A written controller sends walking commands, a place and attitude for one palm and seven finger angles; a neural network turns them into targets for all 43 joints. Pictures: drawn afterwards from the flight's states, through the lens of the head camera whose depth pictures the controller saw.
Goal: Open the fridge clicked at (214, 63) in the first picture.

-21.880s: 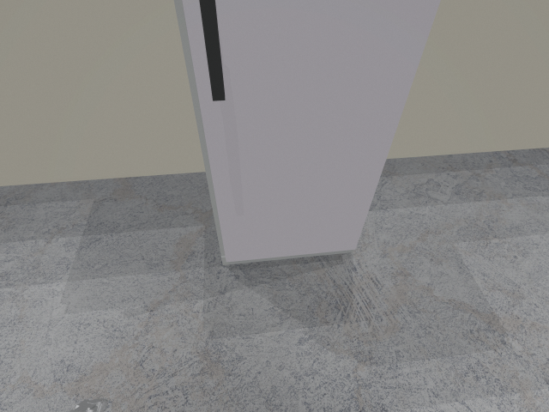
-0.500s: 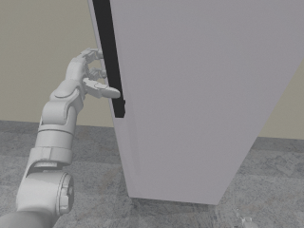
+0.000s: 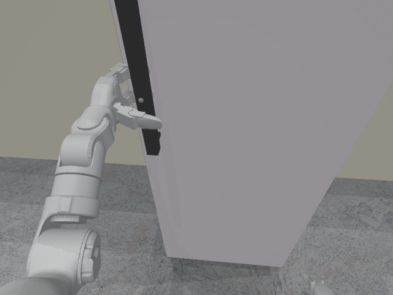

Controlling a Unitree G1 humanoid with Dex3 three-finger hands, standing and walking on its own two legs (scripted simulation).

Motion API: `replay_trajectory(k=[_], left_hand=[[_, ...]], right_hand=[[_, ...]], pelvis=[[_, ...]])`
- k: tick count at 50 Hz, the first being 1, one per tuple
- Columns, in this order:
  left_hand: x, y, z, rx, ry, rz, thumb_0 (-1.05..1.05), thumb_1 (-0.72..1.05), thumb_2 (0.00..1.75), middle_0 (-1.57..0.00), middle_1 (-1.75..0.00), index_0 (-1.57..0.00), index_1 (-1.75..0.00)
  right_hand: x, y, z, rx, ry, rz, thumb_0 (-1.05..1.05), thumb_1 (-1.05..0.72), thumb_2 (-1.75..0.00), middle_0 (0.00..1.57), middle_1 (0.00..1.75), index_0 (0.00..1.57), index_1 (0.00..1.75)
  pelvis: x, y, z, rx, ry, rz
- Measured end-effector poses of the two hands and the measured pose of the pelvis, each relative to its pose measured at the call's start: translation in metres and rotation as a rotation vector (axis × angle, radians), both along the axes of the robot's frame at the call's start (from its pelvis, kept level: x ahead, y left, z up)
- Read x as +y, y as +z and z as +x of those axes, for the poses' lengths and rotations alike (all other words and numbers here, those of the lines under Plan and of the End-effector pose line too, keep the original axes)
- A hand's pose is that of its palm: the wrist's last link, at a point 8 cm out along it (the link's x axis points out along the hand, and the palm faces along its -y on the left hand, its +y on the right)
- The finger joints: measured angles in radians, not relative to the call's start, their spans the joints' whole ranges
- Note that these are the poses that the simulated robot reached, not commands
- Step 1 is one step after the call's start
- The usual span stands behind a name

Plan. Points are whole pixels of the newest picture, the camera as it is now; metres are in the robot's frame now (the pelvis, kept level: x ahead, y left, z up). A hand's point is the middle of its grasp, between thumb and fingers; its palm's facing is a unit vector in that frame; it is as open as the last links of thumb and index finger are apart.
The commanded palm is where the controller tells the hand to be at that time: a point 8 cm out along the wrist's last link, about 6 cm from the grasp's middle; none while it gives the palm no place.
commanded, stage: slide the fingers in behind the handle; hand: left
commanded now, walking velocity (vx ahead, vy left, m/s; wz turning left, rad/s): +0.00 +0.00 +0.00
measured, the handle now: (145, 79) +0.45 +0.13 +0.26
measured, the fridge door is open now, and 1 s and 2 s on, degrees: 0 0 0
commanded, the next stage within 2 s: grip the handle and tug to test in 0.80 s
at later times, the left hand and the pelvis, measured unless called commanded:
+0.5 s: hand (148, 100) +0.39 +0.12 +0.25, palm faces -0.02 -1.00 +0.00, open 14.0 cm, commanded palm +0.37 +0.17 +0.24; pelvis -0.01 +0.00 +0.00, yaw +0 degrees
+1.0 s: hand (149, 100) +0.40 +0.12 +0.24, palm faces -0.02 -1.00 +0.00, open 13.8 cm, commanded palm +0.38 +0.17 +0.24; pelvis -0.01 +0.00 +0.00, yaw +0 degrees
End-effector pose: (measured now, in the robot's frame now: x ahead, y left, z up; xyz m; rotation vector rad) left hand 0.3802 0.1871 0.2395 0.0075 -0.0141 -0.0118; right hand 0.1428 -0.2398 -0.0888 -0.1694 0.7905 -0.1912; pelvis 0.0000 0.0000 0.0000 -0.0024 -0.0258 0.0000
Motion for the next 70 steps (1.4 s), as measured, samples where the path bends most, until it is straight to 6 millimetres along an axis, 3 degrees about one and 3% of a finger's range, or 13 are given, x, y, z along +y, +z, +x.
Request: replay_trajectory(k=[9,16,25,37,49,57,70], left_hand=[[-0.005,0.003,-0.014,-0.002,-0.003,-0.006,-0.01,-0.5,0.3,-0.3,-1.2,-0.31,-1.2],[-0.008,0.004,-0.013,0.019,0.009,0.003,-0.01,-0.51,0.3,-0.3,-1.2,-0.3,-1.2],[-0.017,0.006,-0.01,0.003,-0.008,-0.009,-0.01,-0.5,0.3,-0.3,-1.2,-0.3,-1.2],[-0.008,0.0,-0.007,0.015,0.013,0.0,-0.01,-0.5,0.3,-0.29,-1.2,-0.3,-1.2],[-0.017,0.001,-0.002,0.016,-0.004,-0.007,-0.01,-0.49,0.31,-0.3,-1.2,-0.31,-1.21],[-0.014,0.001,-0.002,0.012,0.008,-0.008,-0.01,-0.29,0.39,-0.32,-1.23,-0.33,-1.23],[-0.02,0.003,0.001,0.01,-0.01,-0.009,0.0,0.27,0.63,-0.38,-1.31,-0.39,-1.31]], right_hand=[[0.006,0.006,0.012,-0.035,0.023,0.01,0.01,-0.91,-0.9,0.2,0.3,0.2,0.3],[0.01,0.011,0.018,-0.059,0.047,0.004,0.01,-0.91,-0.9,0.2,0.3,0.2,0.3],[0.009,0.007,0.006,-0.042,0.033,0.009,0.01,-0.91,-0.9,0.2,0.3,0.2,0.3],[-0.002,-0.002,-0.018,0.02,-0.003,-0.011,0.01,-0.91,-0.9,0.2,0.3,0.2,0.3],[0.0,-0.001,-0.016,0.008,-0.01,-0.002,0.01,-0.91,-0.9,0.2,0.3,0.2,0.3],[0.004,0.003,-0.006,-0.011,0.004,0.005,0.01,-0.91,-0.9,0.2,0.3,0.2,0.3],[0.007,0.003,0.003,-0.012,0.021,0.004,0.01,-0.91,-0.9,0.2,0.3,0.2,0.3]], pelvis=[[-0.001,0.0,-0.002,-0.016,0.0,0.001],[-0.002,-0.001,-0.008,-0.02,0.011,0.0],[-0.001,0.0,-0.011,-0.015,0.003,0.002],[-0.002,0.0,-0.013,-0.015,0.003,-0.002],[0.0,0.001,-0.011,-0.008,-0.002,-0.001],[0.0,0.001,-0.008,-0.008,-0.004,-0.001],[0.0,0.0,-0.006,-0.003,0.002,-0.001]])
